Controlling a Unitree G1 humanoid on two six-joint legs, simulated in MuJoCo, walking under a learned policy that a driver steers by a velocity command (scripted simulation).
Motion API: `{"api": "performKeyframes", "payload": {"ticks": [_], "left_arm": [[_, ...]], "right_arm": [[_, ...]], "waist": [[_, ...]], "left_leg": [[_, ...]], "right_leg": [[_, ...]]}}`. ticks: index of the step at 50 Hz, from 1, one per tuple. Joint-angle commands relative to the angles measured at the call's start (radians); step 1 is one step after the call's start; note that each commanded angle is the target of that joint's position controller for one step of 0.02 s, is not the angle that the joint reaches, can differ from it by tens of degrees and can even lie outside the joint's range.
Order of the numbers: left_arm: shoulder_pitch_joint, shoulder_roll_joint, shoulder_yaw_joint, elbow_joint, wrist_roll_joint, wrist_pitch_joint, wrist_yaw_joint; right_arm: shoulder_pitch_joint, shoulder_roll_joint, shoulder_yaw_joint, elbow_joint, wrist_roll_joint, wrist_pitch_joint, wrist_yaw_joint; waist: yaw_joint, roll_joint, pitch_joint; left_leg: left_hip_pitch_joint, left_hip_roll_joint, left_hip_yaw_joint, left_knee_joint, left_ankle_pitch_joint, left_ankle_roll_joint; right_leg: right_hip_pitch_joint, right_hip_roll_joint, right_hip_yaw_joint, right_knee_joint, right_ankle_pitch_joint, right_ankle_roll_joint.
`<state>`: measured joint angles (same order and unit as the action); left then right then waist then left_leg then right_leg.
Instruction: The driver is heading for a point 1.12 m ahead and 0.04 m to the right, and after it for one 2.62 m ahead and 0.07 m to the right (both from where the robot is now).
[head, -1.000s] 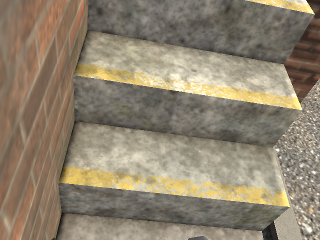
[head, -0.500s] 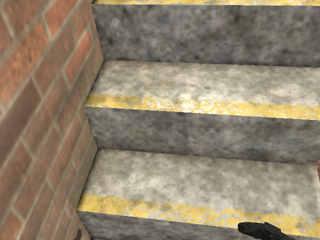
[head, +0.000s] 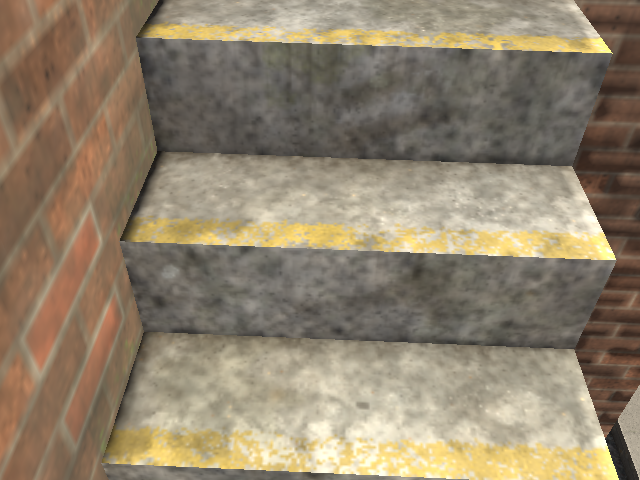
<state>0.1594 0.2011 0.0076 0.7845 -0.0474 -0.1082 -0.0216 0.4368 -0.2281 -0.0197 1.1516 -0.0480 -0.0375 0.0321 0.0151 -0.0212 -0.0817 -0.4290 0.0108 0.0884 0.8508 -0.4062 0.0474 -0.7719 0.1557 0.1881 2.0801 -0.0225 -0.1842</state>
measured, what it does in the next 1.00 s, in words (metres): climbs: right foot 0.21 m higher, then left foot 0.21 m higher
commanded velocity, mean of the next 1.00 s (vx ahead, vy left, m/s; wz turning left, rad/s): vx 0.50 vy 0.00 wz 0.00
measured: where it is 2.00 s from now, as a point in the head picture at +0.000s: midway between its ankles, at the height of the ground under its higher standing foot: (427, 168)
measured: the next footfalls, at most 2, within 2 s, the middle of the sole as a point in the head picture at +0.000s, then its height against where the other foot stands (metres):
right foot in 0.30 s outside the picture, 0.21 m higher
left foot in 0.78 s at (343, 407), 0.21 m higher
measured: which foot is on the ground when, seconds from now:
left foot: down 0.00-0.32, up 0.34-0.76, down 0.78-1.00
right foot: up 0.00-0.28, down 0.30-0.80, up 0.82-1.00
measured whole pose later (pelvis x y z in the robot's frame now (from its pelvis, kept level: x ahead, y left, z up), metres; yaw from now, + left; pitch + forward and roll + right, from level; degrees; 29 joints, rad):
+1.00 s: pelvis +0.48 -0.09 +0.41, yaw -1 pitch +2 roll +2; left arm 0.16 0.15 -0.05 0.85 -0.01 -0.14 -0.05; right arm 0.42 -0.21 0.03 1.18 -0.05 -0.03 0.06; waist 0.04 0.04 -0.15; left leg -0.44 -0.04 0.09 0.85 -0.45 0.07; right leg -0.84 0.12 0.22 2.02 -0.09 -0.18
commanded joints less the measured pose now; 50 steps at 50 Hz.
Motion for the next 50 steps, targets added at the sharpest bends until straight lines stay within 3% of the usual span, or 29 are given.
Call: {"api": "performKeyframes", "payload": {"ticks": [1, 5, 10, 11, 12, 14, 15, 16, 17, 18, 19, 21, 22, 24, 26, 29, 31, 33, 35, 37, 39, 40, 41, 42, 43, 45, 47, 48, 50], "left_arm": [[0.107, -0.148, -0.073, -0.043, 0.006, 0.018, -0.005], [-0.023, -0.156, -0.093, -0.13, -0.021, 0.056, 0.02], [-0.322, -0.178, -0.133, -0.317, -0.016, 0.047, 0.034], [-0.459, -0.195, -0.174, -0.393, -0.012, 0.05, 0.02], [-0.521, -0.207, -0.173, -0.42, -0.033, 0.041, 0.016], [-0.208, -0.07, -0.093, -0.339, -0.005, 0.05, 0.007], [-0.047, 0.018, -0.052, -0.301, 0.028, 0.059, 0.0], [0.088, 0.108, -0.013, -0.267, 0.061, 0.075, -0.005], [0.29, 0.205, 0.031, -0.173, 0.1, 0.11, 0.023], [0.506, 0.296, 0.062, -0.004, 0.125, 0.129, 0.044], [0.452, 0.115, 0.018, 0.035, 0.11, 0.113, 0.055], [0.199, -0.053, -0.026, 0.123, 0.043, 0.079, 0.02], [0.157, -0.126, -0.041, 0.164, 0.029, 0.062, -0.001], [0.101, -0.193, -0.069, 0.195, 0.066, 0.062, -0.029], [0.122, -0.135, -0.07, 0.21, 0.105, 0.035, -0.025], [0.114, -0.054, -0.087, 0.203, 0.12, 0.026, -0.021], [0.149, -0.026, -0.083, 0.216, 0.071, 0.015, -0.01], [0.302, 0.002, -0.07, 0.258, 0.037, 0.001, 0.024], [0.309, 0.037, -0.065, 0.318, 0.04, 0.022, 0.052], [0.291, 0.14, -0.049, 0.321, 0.036, 0.01, 0.072], [0.262, 0.242, -0.025, 0.339, 0.037, 0.013, 0.066], [0.257, 0.219, -0.025, 0.326, 0.053, 0.006, 0.062], [0.314, 0.115, -0.041, 0.311, 0.059, -0.014, 0.037], [0.251, -0.009, -0.042, 0.285, 0.039, -0.01, -0.014], [0.057, -0.043, -0.027, 0.201, 0.006, -0.017, -0.041], [-0.11, -0.13, -0.057, 0.04, 0.009, -0.041, -0.053], [0.002, -0.148, -0.082, 0.039, 0.039, -0.038, -0.045], [0.079, -0.153, -0.095, 0.034, 0.052, -0.052, -0.033], [0.087, -0.107, -0.102, 0.015, 0.035, -0.036, -0.018]], "right_arm": [[-0.108, 0.063, 0.032, -0.056, -0.001, -0.027, 0.014], [0.012, 0.059, 0.041, -0.065, 0.016, -0.033, -0.006], [0.132, 0.019, 0.029, -0.085, 0.052, -0.019, -0.074], [0.097, -0.025, 0.017, -0.078, 0.092, 0.002, -0.085], [0.189, -0.004, 0.035, -0.034, 0.109, 0.005, -0.087], [0.147, -0.17, 0.002, -0.007, 0.055, -0.028, -0.072], [0.093, -0.253, -0.018, -0.021, 0.047, -0.035, -0.076], [0.047, -0.255, -0.029, -0.058, 0.036, -0.053, -0.075], [-0.005, -0.17, -0.029, -0.109, 0.037, -0.074, -0.058], [-0.147, -0.072, -0.016, -0.139, 0.042, -0.094, 0.002], [-0.242, 0.044, -0.019, -0.192, 0.039, -0.114, 0.057], [-0.393, 0.169, 0.039, -0.377, 0.015, -0.109, 0.078], [-0.346, 0.183, 0.057, -0.404, 0.02, -0.101, 0.079], [-0.232, 0.203, 0.097, -0.39, 0.063, -0.099, 0.077], [-0.246, 0.135, 0.089, -0.397, 0.097, -0.082, 0.062], [-0.339, 0.145, 0.101, -0.434, 0.102, -0.051, 0.019], [-0.525, 0.125, 0.116, -0.501, 0.077, -0.023, -0.009], [-0.697, 0.125, 0.141, -0.547, 0.093, -0.011, -0.031], [-0.683, 0.11, 0.162, -0.56, 0.074, -0.016, -0.021], [-0.479, 0.033, 0.122, -0.452, 0.041, -0.031, 0.004], [-0.267, -0.064, 0.083, -0.378, 0.046, -0.025, 0.023], [-0.181, -0.096, 0.064, -0.333, 0.026, -0.019, 0.037], [-0.061, -0.15, 0.037, -0.265, -0.001, 0.01, 0.04], [-0.037, -0.142, 0.02, -0.181, 0.001, 0.059, 0.028], [-0.039, -0.033, 0.047, -0.156, -0.045, 0.063, 0.014], [-0.121, 0.1, 0.08, -0.087, -0.019, 0.007, 0.03], [-0.188, 0.173, 0.093, -0.018, -0.002, -0.026, 0.039], [-0.237, 0.065, 0.062, -0.052, 0.001, -0.024, 0.038], [-0.231, 0.036, 0.051, -0.068, 0.018, -0.035, 0.035]], "waist": [[0.097, -0.003, 0.168], [0.033, 0.081, 0.183], [-0.054, 0.15, 0.144], [-0.047, 0.222, 0.107], [-0.057, 0.196, 0.02], [0.122, 0.382, -0.149], [0.224, 0.415, -0.222], [0.269, 0.313, -0.284], [0.286, 0.02, -0.351], [0.282, -0.298, -0.419], [0.188, -0.132, -0.329], [-0.002, -0.037, 0.064], [-0.053, 0.017, 0.124], [-0.135, 0.041, 0.145], [-0.121, 0.014, 0.119], [-0.111, -0.07, 0.164], [-0.051, -0.106, 0.236], [0.051, -0.196, 0.261], [-0.005, -0.23, 0.099], [-0.112, -0.243, -0.179], [-0.198, -0.306, -0.249], [-0.209, -0.25, -0.268], [-0.165, -0.017, -0.311], [-0.105, 0.203, -0.249], [-0.118, 0.208, -0.128], [-0.032, 0.045, 0.107], [0.094, -0.107, 0.164], [0.128, -0.067, 0.133], [0.138, -0.03, 0.134]], "left_leg": [[0.011, 0.189, -0.241, -0.439, 0.133, 0.123], [0.088, 0.246, -0.235, -0.547, 0.16, 0.152], [0.124, 0.243, -0.166, -0.749, 0.15, 0.141], [-0.021, 0.21, -0.056, -0.975, 0.378, 0.144], [-0.062, 0.176, -0.016, -0.959, 0.829, 0.151], [0.294, 0.298, 0.007, -0.661, 2.406, 0.218], [0.493, 0.32, 0.004, -0.494, 2.544, 0.227], [0.448, 0.336, -0.061, -0.304, 2.421, 0.219], [0.081, 0.251, -0.106, 0.008, 2.041, 0.2], [-0.172, -0.037, -0.174, 0.457, 0.501, 0.145], [-0.361, -0.126, -0.501, 1.044, 0.347, 0.136], [-0.649, -0.104, -0.428, 1.435, 0.248, 0.168], [-0.692, -0.082, -0.419, 1.46, 0.257, 0.174], [-0.771, -0.085, -0.408, 1.467, 0.33, 0.156], [-0.861, -0.12, -0.329, 1.526, 0.434, 0.104], [-0.986, -0.134, -0.246, 1.654, 0.54, 0.058], [-0.924, -0.123, -0.111, 1.4, 0.609, 0.034], [-0.871, -0.09, 0.053, 1.173, 0.459, 0.009], [-0.568, -0.018, 0.175, 0.853, 0.396, 0.043], [-0.211, -0.083, 0.216, 0.673, 0.143, 0.088], [-0.076, -0.124, 0.091, 0.314, -0.149, 0.079], [0.04, -0.092, -0.074, 0.189, -0.076, 0.101], [0.216, 0.041, -0.408, 0.044, -0.011, 0.195], [0.22, 0.149, -0.8, -0.387, -0.417, 0.297], [0.047, 0.243, -1.079, -0.59, -0.51, 0.361], [-0.115, 0.257, -0.833, -0.461, -0.301, 0.28], [-0.125, 0.174, -0.496, -0.327, -0.047, 0.163], [-0.118, 0.18, -0.371, -0.317, 0.076, 0.149], [-0.118, 0.189, -0.277, -0.395, 0.04, 0.17]], "right_leg": [[-0.356, -0.05, 0.029, 0.141, -0.051, 0.012], [-0.67, -0.101, -0.018, 0.431, -0.128, 0.089], [-0.633, -0.256, -0.222, -0.065, -0.084, 0.166], [-0.237, -0.298, -0.378, -0.514, -0.214, 0.136], [0.12, -0.221, -0.468, -0.645, -0.224, 0.121], [0.293, -0.083, -0.476, -0.644, -0.411, 0.077], [0.297, -0.067, -0.404, -0.861, -0.492, 0.059], [0.449, -0.111, -0.192, -1.005, -0.424, -0.005], [0.724, -0.305, 0.305, -1.29, -0.399, -0.127], [0.886, -0.432, 0.837, -1.801, -0.689, -0.193], [0.76, -0.502, 0.975, -1.872, -0.787, -0.083], [0.422, -0.461, 0.45, -1.714, -0.627, 0.044], [0.391, -0.38, 0.23, -1.647, -0.512, 0.116], [0.363, -0.336, -0.054, -1.615, -0.227, 0.237], [0.403, -0.344, -0.135, -1.669, -0.195, 0.255], [0.288, -0.349, -0.198, -1.715, -0.246, 0.287], [0.139, -0.308, -0.295, -1.825, -0.226, 0.266], [0.13, -0.318, -0.241, -2.017, -0.137, 0.17], [0.315, -0.327, -0.292, -2.099, 0.402, 0.107], [0.624, -0.421, -0.332, -1.903, 1.63, 0.039], [0.927, -0.498, -0.271, -1.645, 1.947, -0.067], [0.907, -0.493, -0.24, -1.472, 1.782, -0.096], [0.715, -0.401, -0.191, -1.288, 1.343, -0.085], [0.45, -0.188, -0.161, -1.049, 0.318, -0.044], [0.243, -0.043, 0.003, -0.375, -0.066, 0.023], [-0.108, -0.007, 0.144, 0.088, -0.159, 0.001], [-0.226, -0.027, 0.142, 0.069, -0.052, -0.029], [-0.206, -0.054, 0.101, 0.023, -0.031, -0.017], [-0.233, -0.095, 0.006, -0.074, -0.164, 0.03]]}}
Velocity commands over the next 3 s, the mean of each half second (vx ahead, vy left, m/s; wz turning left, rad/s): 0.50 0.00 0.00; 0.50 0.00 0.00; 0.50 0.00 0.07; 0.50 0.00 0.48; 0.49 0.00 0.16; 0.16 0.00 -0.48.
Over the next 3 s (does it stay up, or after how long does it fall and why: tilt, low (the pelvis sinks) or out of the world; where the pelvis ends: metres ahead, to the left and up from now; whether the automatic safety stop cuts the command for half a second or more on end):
stays up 1.20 -0.12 1.05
